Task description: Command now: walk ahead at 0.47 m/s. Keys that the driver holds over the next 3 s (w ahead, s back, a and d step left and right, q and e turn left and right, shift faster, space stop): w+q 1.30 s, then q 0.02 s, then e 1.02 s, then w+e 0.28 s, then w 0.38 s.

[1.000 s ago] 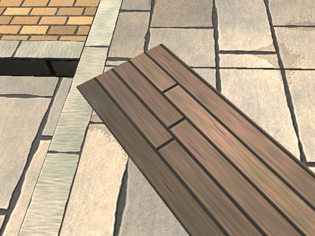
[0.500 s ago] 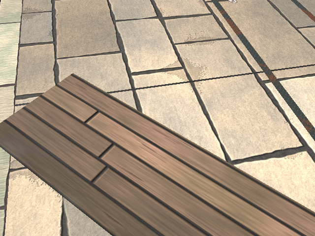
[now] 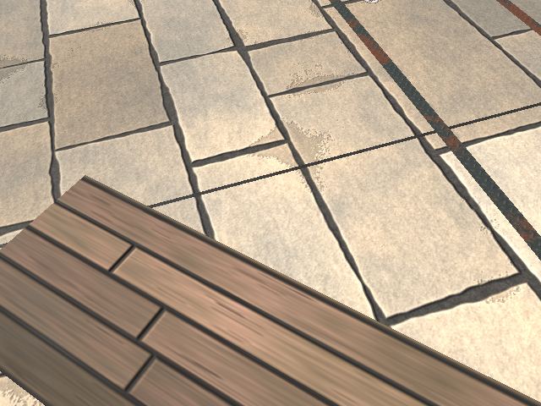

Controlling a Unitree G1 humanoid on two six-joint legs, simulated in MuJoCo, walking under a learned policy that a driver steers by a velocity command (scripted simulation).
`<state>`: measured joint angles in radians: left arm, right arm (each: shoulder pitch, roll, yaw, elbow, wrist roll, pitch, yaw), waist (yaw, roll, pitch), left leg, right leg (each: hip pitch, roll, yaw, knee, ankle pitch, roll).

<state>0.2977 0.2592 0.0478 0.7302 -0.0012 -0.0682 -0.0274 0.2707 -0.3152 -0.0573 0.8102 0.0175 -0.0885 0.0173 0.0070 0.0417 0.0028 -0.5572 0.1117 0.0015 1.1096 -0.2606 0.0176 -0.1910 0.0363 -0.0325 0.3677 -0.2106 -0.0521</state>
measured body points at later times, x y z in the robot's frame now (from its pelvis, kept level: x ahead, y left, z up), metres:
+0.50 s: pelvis +0.29 +0.06 -0.01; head +0.33 +0.07 +0.44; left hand +0.36 +0.35 -0.11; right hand +0.47 -0.18 -0.11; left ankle +0.33 +0.13 -0.75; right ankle +0.27 -0.10 -0.66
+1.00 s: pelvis +0.58 +0.08 -0.01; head +0.60 +0.09 +0.44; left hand +0.54 +0.38 -0.10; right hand +0.83 -0.10 -0.11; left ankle +0.49 +0.19 -0.66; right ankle +0.64 -0.01 -0.75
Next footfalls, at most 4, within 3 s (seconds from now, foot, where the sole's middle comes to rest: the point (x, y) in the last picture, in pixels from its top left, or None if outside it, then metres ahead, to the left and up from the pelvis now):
0.34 left None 0.37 0.14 -0.78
0.80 right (292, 335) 0.68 0.01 -0.78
1.32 left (153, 307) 0.77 0.39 -0.78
1.86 right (196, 244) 0.98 0.30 -0.78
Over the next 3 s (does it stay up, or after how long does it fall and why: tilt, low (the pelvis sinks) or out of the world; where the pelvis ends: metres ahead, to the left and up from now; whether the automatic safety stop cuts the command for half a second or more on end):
stays up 1.04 0.33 0.00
